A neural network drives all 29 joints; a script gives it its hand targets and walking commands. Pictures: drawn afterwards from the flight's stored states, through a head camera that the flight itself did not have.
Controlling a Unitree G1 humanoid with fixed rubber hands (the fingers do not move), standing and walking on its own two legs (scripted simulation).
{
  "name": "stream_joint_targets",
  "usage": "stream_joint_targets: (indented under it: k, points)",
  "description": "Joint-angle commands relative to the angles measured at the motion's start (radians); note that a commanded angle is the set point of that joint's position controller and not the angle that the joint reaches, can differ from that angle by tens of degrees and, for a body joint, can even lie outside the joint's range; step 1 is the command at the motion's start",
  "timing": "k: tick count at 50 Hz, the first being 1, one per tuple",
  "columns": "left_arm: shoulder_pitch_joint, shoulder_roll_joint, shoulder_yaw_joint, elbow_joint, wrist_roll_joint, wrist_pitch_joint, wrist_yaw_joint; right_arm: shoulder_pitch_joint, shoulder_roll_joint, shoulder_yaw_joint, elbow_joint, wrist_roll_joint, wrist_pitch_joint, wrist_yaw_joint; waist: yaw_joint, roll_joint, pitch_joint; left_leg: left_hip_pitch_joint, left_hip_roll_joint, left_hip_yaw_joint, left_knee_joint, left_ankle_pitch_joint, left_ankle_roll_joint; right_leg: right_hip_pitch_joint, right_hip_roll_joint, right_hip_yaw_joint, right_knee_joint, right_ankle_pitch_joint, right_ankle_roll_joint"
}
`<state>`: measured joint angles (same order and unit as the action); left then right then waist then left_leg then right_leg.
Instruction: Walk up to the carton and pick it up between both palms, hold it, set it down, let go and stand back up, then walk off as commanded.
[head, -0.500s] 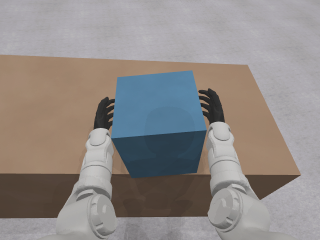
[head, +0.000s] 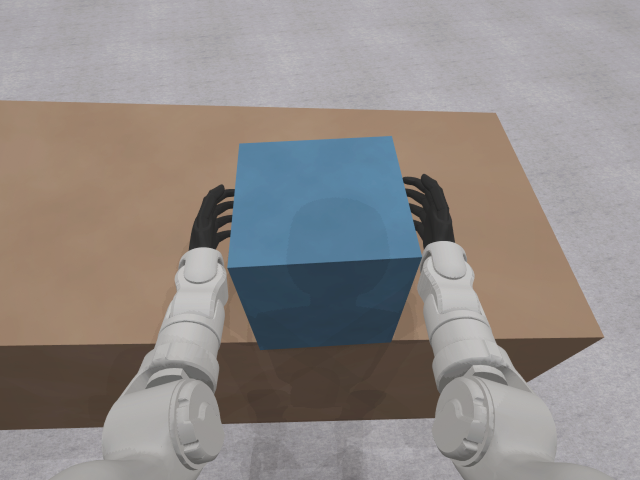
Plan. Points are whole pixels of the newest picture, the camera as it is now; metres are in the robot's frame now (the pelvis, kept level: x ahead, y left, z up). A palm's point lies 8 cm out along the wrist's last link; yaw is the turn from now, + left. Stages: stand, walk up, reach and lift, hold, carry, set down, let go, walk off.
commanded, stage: set down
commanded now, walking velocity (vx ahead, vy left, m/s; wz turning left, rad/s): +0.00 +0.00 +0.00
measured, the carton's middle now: (321, 250) +0.42 +0.01 -0.01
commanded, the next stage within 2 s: none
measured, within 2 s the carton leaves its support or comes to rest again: neither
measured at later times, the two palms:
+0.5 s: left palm (184, 245) +0.39 +0.20 +0.02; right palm (432, 235) +0.42 -0.14 +0.04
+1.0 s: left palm (167, 297) +0.32 +0.21 +0.01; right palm (473, 294) +0.34 -0.19 +0.03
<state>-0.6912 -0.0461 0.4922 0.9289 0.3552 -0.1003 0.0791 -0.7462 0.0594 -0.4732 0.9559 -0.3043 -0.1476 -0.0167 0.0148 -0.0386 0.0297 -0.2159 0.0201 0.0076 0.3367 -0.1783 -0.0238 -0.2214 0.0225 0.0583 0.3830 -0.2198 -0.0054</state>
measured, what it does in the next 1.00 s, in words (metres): stands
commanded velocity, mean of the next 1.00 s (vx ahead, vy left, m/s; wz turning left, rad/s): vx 0.00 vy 0.00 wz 0.00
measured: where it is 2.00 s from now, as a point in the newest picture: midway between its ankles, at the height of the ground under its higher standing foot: outside the picture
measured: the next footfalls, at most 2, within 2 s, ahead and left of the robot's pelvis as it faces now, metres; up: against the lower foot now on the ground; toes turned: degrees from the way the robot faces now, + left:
none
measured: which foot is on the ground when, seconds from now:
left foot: down 0.00-1.00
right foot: down 0.00-1.00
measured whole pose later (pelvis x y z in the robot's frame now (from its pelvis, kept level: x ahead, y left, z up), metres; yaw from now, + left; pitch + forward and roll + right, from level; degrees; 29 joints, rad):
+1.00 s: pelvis -0.02 +0.01 -0.01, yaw -1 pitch +12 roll -2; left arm -0.45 0.14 0.10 0.97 -0.01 -0.30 0.10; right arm -0.54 -0.25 0.10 1.12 0.36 -0.34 0.01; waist 0.04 -0.02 -0.18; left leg -0.49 0.06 0.01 0.49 -0.20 -0.02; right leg -0.43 0.06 0.06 0.38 -0.16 0.00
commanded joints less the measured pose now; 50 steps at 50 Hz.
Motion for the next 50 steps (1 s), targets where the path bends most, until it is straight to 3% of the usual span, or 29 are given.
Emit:
stream_joint_targets:
  k: [1,4,5,7,9,13,14,16,21,23,26,27,28,29,31,32,33,34,36,37,40,41,42,43,45,46,47,49,50]
  points:
    - [-0.498,0.141,-0.242,0.036,-0.215,-0.110,0.068,-0.465,-0.122,0.276,0.095,0.225,-0.075,-0.036,0.057,0.035,-0.582,-0.037,0.009,0.097,0.111,0.298,0.001,-0.053,0.018,-0.084,0.012,0.307,0.034]
    - [-0.531,0.225,-0.258,0.180,-0.311,-0.179,0.078,-0.502,-0.188,0.345,0.114,0.314,-0.089,-0.053,0.067,-0.019,-0.715,-0.155,0.004,0.095,0.154,0.257,0.005,-0.027,0.003,-0.056,0.060,0.329,0.037]
    - [-0.523,0.266,-0.227,0.220,-0.314,-0.190,0.078,-0.511,-0.218,0.379,0.099,0.349,-0.102,-0.059,0.105,-0.038,-0.723,-0.152,0.009,0.108,0.159,0.279,0.001,0.006,0.006,-0.049,0.088,0.396,0.046]
    - [-0.604,0.291,-0.274,0.291,-0.358,-0.206,0.080,-0.576,-0.246,0.396,0.107,0.399,-0.104,-0.061,0.090,-0.025,-0.700,-0.210,0.009,0.086,0.167,0.214,-0.007,-0.026,0.004,-0.048,0.083,0.286,0.038]
    - [-0.581,0.294,-0.290,0.284,-0.366,-0.241,0.080,-0.592,-0.278,0.406,0.108,0.429,-0.130,-0.061,0.099,0.026,-0.800,-0.177,0.013,0.085,0.193,0.310,-0.029,-0.045,0.010,-0.064,0.113,0.366,0.038]
    - [-0.551,0.252,-0.354,0.294,-0.410,-0.233,0.069,-0.550,-0.363,0.412,0.187,0.486,-0.167,-0.053,0.046,0.043,-0.800,-0.010,0.030,0.056,0.236,0.472,-0.054,-0.169,0.036,-0.089,0.092,0.424,0.024]
    - [-0.526,0.252,-0.354,0.320,-0.398,-0.217,0.065,-0.521,-0.381,0.445,0.267,0.512,-0.165,-0.041,0.082,0.072,-0.741,0.031,0.029,0.052,0.227,0.499,-0.062,-0.216,0.045,-0.094,0.069,0.340,0.011]
    - [-0.533,0.237,-0.379,0.318,-0.416,-0.216,0.067,-0.548,-0.407,0.441,0.275,0.526,-0.173,-0.039,0.059,0.064,-0.731,0.069,0.039,0.047,0.239,0.497,-0.082,-0.290,0.058,-0.108,0.056,0.270,0.003]
    - [-0.435,0.236,-0.407,0.248,-0.447,-0.234,0.050,-0.461,-0.455,0.512,0.300,0.602,-0.223,-0.025,0.039,0.042,-0.725,0.105,0.029,0.034,0.253,0.639,-0.085,-0.223,0.063,-0.111,0.070,0.394,0.015]
    - [-0.372,0.271,-0.382,0.182,-0.427,-0.237,0.047,-0.404,-0.475,0.535,0.250,0.606,-0.247,-0.026,0.057,0.040,-0.764,0.080,0.020,0.042,0.266,0.590,-0.071,-0.186,0.053,-0.095,0.063,0.408,0.018]
    - [-0.215,0.269,-0.347,0.102,-0.402,-0.256,0.021,-0.239,-0.454,0.578,0.273,0.639,-0.296,-0.030,0.046,0.042,-0.766,0.086,0.010,0.027,0.273,0.723,-0.069,-0.082,0.061,-0.082,0.088,0.621,0.036]
    - [-0.247,0.246,-0.367,0.102,-0.401,-0.255,0.022,-0.291,-0.476,0.562,0.342,0.641,-0.295,-0.023,0.039,0.079,-0.707,0.111,0.019,0.013,0.256,0.721,-0.076,-0.133,0.068,-0.089,0.078,0.533,0.025]
    - [-0.161,0.212,-0.391,-0.065,-0.408,-0.262,0.019,-0.179,-0.483,0.589,0.250,0.670,-0.308,-0.014,0.018,0.079,-0.773,0.182,0.018,0.013,0.268,0.794,-0.079,-0.093,0.074,-0.094,0.081,0.589,0.025]
    - [-0.260,0.252,-0.383,-0.047,-0.419,-0.282,0.028,-0.268,-0.488,0.572,0.248,0.655,-0.308,-0.009,0.038,0.103,-0.791,0.166,0.014,0.018,0.259,0.725,-0.082,-0.153,0.074,-0.096,0.064,0.453,0.024]
    - [-0.167,0.262,-0.380,-0.126,-0.409,-0.285,0.026,-0.197,-0.479,0.573,0.193,0.669,-0.311,-0.010,0.023,0.086,-0.789,0.152,0.007,0.021,0.251,0.701,-0.074,-0.083,0.073,-0.091,0.053,0.493,0.018]
    - [-0.284,0.312,-0.367,-0.095,-0.436,-0.302,0.029,-0.306,-0.477,0.564,0.140,0.662,-0.293,-0.012,0.040,0.065,-0.811,0.066,-0.002,0.038,0.251,0.599,-0.060,-0.086,0.063,-0.077,0.070,0.448,0.025]
    - [-0.161,0.302,-0.364,-0.103,-0.442,-0.293,0.021,-0.219,-0.466,0.606,0.073,0.695,-0.289,-0.007,0.073,0.040,-0.754,0.082,-0.008,0.032,0.235,0.618,-0.055,-0.031,0.061,-0.064,0.073,0.481,0.026]
    - [-0.092,0.270,-0.398,-0.166,-0.474,-0.303,0.014,-0.153,-0.453,0.617,0.044,0.697,-0.293,-0.004,0.034,0.015,-0.777,0.079,-0.018,0.019,0.236,0.625,-0.047,0.012,0.060,-0.061,0.091,0.553,0.038]
    - [-0.182,0.279,-0.430,-0.121,-0.483,-0.298,0.016,-0.232,-0.476,0.572,0.057,0.685,-0.265,0.005,0.012,0.026,-0.685,0.056,-0.010,0.024,0.199,0.464,-0.044,-0.067,0.050,-0.074,0.054,0.365,0.036]
    - [-0.283,0.284,-0.438,-0.116,-0.514,-0.304,0.025,-0.330,-0.485,0.569,0.053,0.689,-0.250,0.013,0.015,0.034,-0.708,0.047,-0.009,0.027,0.197,0.408,-0.044,-0.111,0.052,-0.071,0.039,0.249,0.024]
    - [-0.048,0.316,-0.418,-0.171,-0.501,-0.293,0.021,-0.139,-0.479,0.610,-0.098,0.695,-0.264,0.017,0.064,-0.021,-0.719,0.061,-0.020,0.039,0.205,0.461,-0.029,-0.007,0.042,-0.055,0.058,0.390,0.043]
    - [-0.067,0.285,-0.446,-0.135,-0.510,-0.279,0.013,-0.139,-0.504,0.566,-0.001,0.687,-0.246,0.014,-0.004,0.016,-0.631,0.075,-0.012,0.012,0.187,0.440,-0.038,-0.048,0.047,-0.072,0.052,0.363,0.031]
    - [-0.175,0.306,-0.424,-0.077,-0.505,-0.264,0.013,-0.244,-0.496,0.556,-0.008,0.683,-0.228,0.019,0.032,0.005,-0.617,0.022,-0.018,0.031,0.175,0.341,-0.032,-0.091,0.043,-0.073,0.038,0.218,0.029]
    - [-0.159,0.311,-0.428,-0.091,-0.509,-0.257,0.019,-0.220,-0.497,0.563,-0.029,0.666,-0.216,0.019,0.018,-0.020,-0.625,0.050,-0.013,0.043,0.169,0.325,-0.027,-0.060,0.035,-0.063,0.024,0.226,0.032]
    - [-0.016,0.304,-0.411,-0.154,-0.496,-0.251,0.022,-0.100,-0.492,0.580,-0.107,0.693,-0.236,0.032,0.052,0.014,-0.623,0.086,-0.016,0.040,0.164,0.381,-0.026,-0.047,0.034,-0.061,0.021,0.261,0.026]
    - [-0.058,0.308,-0.423,-0.088,-0.497,-0.235,0.009,-0.090,-0.500,0.581,-0.042,0.695,-0.214,0.030,0.020,-0.014,-0.546,0.068,-0.018,0.032,0.147,0.287,-0.019,-0.057,0.030,-0.058,0.012,0.187,0.026]
    - [0.058,0.292,-0.412,-0.144,-0.489,-0.233,0.010,0.014,-0.488,0.593,-0.083,0.681,-0.222,0.027,0.018,-0.026,-0.525,0.067,-0.012,0.037,0.147,0.329,-0.015,0.007,0.032,-0.061,0.019,0.254,0.029]
    - [0.014,0.292,-0.407,-0.210,-0.464,-0.229,0.022,-0.008,-0.503,0.550,-0.054,0.696,-0.211,0.044,0.042,0.066,-0.548,0.124,-0.014,0.034,0.123,0.287,-0.039,-0.031,0.028,-0.068,0.005,0.153,0.016]
    - [-0.033,0.301,-0.404,-0.164,-0.479,-0.226,0.018,-0.059,-0.485,0.553,-0.071,0.688,-0.204,0.044,0.032,0.027,-0.524,0.087,-0.016,0.039,0.118,0.266,-0.026,-0.046,0.031,-0.060,-0.002,0.131,0.018]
